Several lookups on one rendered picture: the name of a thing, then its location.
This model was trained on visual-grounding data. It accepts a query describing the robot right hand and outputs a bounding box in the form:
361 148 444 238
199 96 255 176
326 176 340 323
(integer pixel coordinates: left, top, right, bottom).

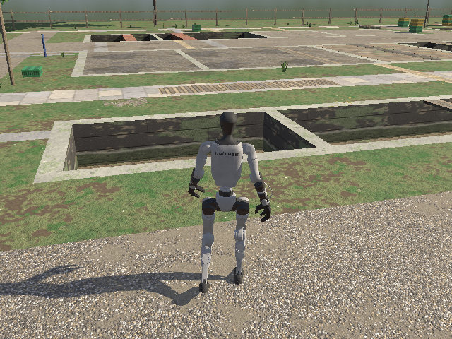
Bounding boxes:
255 203 271 222

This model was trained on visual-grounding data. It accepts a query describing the robot left hand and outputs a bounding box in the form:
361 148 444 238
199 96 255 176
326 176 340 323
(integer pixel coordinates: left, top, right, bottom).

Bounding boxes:
188 186 205 198

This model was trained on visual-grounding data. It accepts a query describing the robot right upper arm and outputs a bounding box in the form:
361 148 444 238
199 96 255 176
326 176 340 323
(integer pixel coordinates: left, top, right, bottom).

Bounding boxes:
242 143 261 183

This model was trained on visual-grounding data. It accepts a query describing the robot left upper arm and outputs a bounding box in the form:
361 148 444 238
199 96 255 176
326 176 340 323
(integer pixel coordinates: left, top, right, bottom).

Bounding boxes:
193 141 213 179

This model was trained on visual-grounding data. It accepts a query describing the robot left thigh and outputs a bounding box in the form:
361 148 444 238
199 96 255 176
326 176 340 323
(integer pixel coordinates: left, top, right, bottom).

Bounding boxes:
202 197 216 246

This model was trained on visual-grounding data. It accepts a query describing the robot right forearm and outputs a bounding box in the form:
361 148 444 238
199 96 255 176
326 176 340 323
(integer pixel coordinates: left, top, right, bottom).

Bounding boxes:
254 172 270 206

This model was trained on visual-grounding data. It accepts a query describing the right robot foot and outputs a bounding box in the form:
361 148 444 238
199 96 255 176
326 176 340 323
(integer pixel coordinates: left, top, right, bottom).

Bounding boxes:
234 267 244 285

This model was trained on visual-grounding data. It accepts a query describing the robot left forearm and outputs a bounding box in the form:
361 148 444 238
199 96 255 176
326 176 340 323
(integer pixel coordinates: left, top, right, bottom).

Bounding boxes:
189 168 200 189

